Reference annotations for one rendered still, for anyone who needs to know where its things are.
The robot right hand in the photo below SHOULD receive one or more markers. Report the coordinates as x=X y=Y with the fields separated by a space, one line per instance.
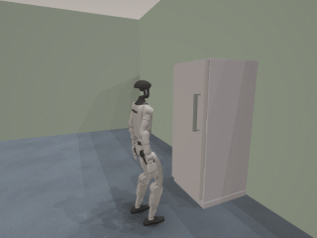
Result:
x=152 y=168

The robot torso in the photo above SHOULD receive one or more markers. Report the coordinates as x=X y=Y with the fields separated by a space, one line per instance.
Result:
x=137 y=112

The handle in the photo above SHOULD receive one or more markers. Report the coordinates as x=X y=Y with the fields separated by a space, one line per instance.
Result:
x=195 y=106

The left robot forearm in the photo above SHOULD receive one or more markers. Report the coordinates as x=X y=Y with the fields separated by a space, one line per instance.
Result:
x=133 y=137

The robot left hand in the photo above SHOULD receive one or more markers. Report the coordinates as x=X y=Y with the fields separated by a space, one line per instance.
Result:
x=134 y=154

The right robot forearm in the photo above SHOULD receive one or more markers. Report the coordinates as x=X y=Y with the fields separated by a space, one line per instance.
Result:
x=146 y=146

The fridge door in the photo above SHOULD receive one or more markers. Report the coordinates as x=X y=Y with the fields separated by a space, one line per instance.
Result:
x=188 y=147

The robot right shin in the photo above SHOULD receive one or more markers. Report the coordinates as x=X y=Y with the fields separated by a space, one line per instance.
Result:
x=154 y=199

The robot right upper arm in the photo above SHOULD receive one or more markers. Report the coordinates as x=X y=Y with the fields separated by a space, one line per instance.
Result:
x=147 y=112

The robot left upper arm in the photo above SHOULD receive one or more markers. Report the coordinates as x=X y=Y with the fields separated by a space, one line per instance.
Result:
x=130 y=123

